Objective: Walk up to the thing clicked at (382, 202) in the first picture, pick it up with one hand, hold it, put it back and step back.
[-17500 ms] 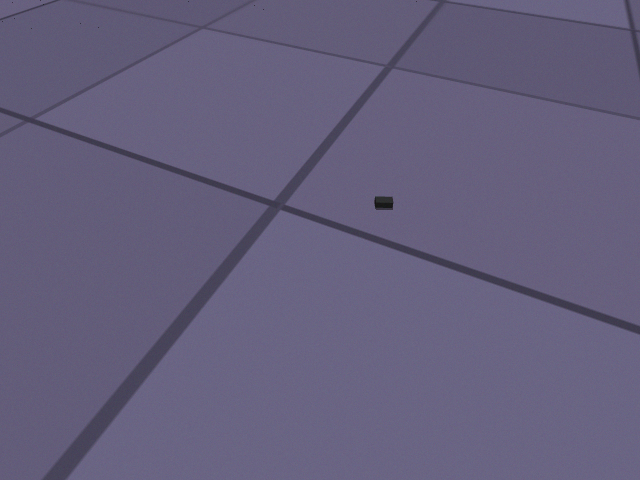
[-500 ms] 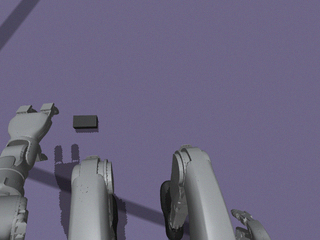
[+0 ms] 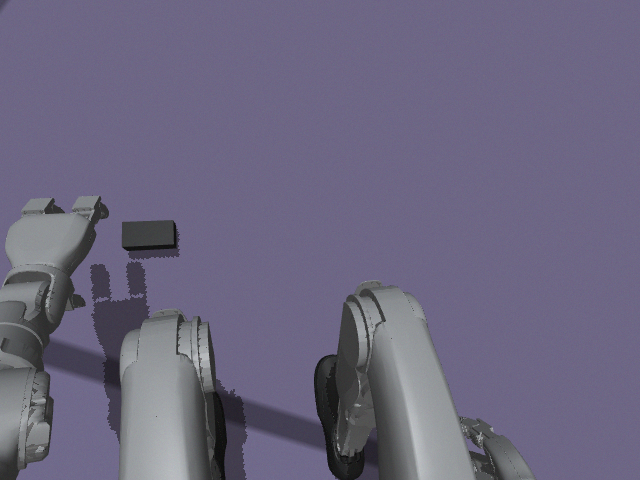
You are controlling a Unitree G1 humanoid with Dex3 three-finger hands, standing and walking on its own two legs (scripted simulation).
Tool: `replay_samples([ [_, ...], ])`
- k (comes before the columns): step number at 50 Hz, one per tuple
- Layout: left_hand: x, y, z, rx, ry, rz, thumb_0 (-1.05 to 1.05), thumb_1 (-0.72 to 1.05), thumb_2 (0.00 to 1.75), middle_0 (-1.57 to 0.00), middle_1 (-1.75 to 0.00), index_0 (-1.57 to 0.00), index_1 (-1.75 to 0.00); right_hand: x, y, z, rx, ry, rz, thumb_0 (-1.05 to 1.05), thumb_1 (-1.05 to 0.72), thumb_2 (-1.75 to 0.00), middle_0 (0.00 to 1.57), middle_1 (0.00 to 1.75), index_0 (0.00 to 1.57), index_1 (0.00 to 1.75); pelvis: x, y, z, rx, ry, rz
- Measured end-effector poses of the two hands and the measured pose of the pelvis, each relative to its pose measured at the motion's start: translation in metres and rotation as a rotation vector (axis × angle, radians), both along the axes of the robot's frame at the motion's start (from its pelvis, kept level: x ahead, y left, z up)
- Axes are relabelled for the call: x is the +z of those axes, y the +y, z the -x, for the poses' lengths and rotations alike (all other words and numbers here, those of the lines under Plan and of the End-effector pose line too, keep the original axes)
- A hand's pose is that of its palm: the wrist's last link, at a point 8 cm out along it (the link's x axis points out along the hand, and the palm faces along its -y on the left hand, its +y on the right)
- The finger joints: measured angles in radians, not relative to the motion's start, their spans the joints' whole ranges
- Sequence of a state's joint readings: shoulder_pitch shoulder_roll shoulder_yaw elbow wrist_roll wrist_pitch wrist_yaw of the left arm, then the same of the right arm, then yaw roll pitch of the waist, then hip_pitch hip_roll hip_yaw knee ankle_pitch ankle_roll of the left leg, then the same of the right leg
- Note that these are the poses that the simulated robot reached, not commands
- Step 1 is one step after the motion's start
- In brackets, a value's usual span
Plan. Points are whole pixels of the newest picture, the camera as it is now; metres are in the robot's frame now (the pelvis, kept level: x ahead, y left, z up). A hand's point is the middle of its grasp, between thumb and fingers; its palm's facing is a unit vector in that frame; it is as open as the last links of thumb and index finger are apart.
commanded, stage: rise first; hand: left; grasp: from above
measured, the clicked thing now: (150, 235) +0.48 +0.20 -0.33
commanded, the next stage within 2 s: none
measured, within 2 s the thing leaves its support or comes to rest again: neither
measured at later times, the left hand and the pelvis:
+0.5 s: hand (82, 258) +0.41 +0.26 -0.21, palm faces -0.48 -0.04 -0.88, open 13.4 cm; pelvis +0.00 +0.00 -0.01, yaw -1 degrees
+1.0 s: hand (94, 245) +0.43 +0.25 -0.21, palm faces -0.47 -0.03 -0.88, open 13.9 cm; pelvis +0.00 +0.00 -0.02, yaw -1 degrees
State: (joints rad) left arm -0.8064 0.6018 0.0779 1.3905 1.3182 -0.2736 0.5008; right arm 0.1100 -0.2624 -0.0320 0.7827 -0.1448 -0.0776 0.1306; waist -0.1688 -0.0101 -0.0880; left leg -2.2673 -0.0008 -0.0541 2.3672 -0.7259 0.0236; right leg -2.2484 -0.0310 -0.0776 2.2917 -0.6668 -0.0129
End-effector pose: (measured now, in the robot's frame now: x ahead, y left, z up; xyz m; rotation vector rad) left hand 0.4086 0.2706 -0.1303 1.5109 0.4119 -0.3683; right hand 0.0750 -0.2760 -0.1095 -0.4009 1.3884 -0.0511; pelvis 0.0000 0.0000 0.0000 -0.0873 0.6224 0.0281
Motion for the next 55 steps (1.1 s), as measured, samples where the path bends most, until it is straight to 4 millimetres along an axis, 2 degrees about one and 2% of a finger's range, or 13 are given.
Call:
replay_samples([
  [29, -0.020, -0.009, -0.015, -0.003, 0.001, 0.007, 0.00, -0.41, 0.91, -0.18, -0.91, -0.18, -0.90, -0.006, -0.002, 0.011, 0.014, 0.025, 0.003, 0.00, -0.91, -0.90, 0.20, 0.30, 0.20, 0.30, -0.014, 0.001, -0.001, -0.006, -0.007, 0.011],
  [55, -0.021, -0.025, -0.034, -0.018, -0.010, 0.006, 0.00, -0.51, 1.01, -0.12, -0.98, -0.10, -0.99, -0.006, 0.001, 0.032, 0.003, 0.047, -0.014, 0.00, -0.92, -0.91, 0.20, 0.30, 0.20, 0.30, -0.019, 0.001, 0.000, -0.012, -0.013, 0.020],
])
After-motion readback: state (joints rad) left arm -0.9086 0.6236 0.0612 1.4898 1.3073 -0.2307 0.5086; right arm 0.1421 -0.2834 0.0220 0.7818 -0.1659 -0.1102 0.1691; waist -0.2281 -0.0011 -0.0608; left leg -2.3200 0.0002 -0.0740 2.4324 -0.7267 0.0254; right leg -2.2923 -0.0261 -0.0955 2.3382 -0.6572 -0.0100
